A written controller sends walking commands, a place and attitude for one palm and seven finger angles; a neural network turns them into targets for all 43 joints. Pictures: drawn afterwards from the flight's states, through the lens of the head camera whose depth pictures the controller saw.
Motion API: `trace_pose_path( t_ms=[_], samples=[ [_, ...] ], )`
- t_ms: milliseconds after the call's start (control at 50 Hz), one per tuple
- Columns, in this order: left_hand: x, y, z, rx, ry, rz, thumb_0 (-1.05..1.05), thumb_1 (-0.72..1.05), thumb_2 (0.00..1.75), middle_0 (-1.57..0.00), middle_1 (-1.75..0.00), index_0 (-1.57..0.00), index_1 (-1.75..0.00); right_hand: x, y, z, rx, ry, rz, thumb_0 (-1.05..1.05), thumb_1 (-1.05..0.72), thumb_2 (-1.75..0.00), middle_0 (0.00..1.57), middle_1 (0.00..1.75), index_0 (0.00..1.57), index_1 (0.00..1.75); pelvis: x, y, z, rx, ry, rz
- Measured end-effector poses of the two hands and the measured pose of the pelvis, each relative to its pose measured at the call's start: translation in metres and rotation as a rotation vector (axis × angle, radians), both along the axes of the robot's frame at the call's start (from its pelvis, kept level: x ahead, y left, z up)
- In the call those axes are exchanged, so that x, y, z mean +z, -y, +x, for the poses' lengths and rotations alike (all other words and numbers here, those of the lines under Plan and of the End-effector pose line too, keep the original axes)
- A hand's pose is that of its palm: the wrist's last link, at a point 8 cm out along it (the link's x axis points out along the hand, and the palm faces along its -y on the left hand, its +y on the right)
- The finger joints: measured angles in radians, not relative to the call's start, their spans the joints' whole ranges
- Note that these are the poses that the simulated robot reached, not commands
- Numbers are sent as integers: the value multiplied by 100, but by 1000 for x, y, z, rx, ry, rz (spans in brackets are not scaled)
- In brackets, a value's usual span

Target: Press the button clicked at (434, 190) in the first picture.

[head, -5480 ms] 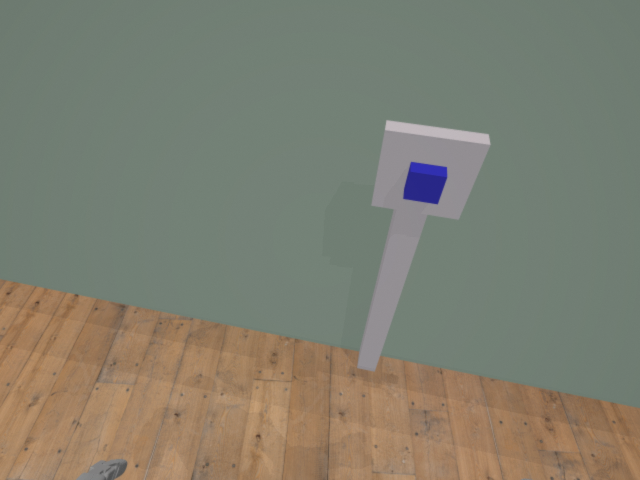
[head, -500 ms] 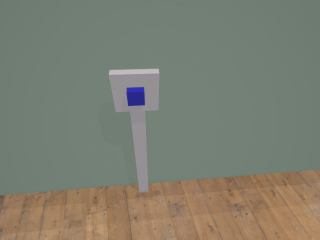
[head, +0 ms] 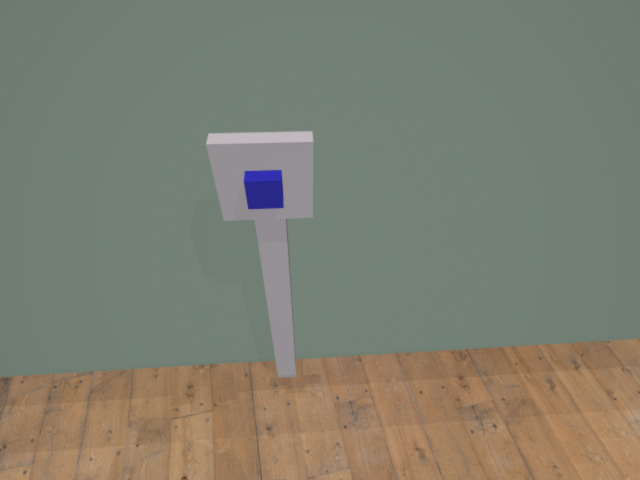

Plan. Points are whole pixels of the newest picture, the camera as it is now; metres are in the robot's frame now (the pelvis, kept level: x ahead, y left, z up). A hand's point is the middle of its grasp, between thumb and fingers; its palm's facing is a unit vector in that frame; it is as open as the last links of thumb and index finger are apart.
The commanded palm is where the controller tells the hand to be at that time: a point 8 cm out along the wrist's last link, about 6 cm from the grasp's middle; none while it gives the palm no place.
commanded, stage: shuffle to correct the standing spot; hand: left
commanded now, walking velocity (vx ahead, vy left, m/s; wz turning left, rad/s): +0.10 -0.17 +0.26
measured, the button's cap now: (264, 188) +0.53 +0.12 +0.07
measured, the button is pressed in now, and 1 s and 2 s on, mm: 0 0 0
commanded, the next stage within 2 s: come to a stop and stand still in 0.62 s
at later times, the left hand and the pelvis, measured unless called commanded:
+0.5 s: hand out of the picture +0.06 +0.13 -0.18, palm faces +0.11 -0.98 -0.14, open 7.4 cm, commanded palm none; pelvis +0.07 -0.04 +0.00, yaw +3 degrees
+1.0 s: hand out of the picture +0.13 +0.03 -0.17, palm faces +0.15 -0.97 -0.21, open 7.2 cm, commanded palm none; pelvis +0.08 -0.15 +0.00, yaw +5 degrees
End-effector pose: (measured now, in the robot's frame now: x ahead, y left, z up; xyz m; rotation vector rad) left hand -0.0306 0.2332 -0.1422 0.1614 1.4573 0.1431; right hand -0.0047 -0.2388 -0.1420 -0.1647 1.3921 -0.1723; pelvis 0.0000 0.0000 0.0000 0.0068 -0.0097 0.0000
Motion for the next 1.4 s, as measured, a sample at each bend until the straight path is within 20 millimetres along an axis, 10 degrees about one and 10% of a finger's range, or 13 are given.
trace_pose_path(
  t_ms=[120,300,520,760,940,1120,1400],
  samples=[
    [-5,35,-15,106,-27,-23,0,90,90,-20,-30,-20,-30,-2,15,13,43,-81,-10,1,-91,-90,20,30,21,30,-3,17,18,60,-17,-23],
    [-26,63,-24,167,-134,-106,0,90,90,-20,-30,-20,-30,-2,7,107,107,104,-44,1,-91,-90,20,30,20,30,-16,15,48,74,-1,-28],
    [-5,56,94,101,83,-42,0,91,90,-20,-30,-20,-30,13,32,104,51,76,-29,0,-93,-89,20,30,21,30,5,46,74,56,7,-20],
    [10,112,182,13,240,75,0,91,90,-20,-30,-20,-30,-24,128,86,-38,-63,2,1,-91,-90,20,30,21,30,-12,124,93,57,11,-7],
    [8,155,165,78,266,43,-1,93,90,-20,-30,-21,-30,-7,152,122,33,28,3,1,-91,-90,19,30,20,30,-3,152,89,82,19,-13],
    [-3,147,97,154,195,31,0,92,90,-21,-30,-21,-30,3,131,141,116,139,21,1,-92,-90,19,30,20,30,-3,146,58,88,24,0],
    [7,134,11,165,38,6,0,91,90,-20,-30,-20,-30,4,104,49,63,31,46,1,-92,-90,20,30,20,30,9,127,32,83,1,-4]
  ],
)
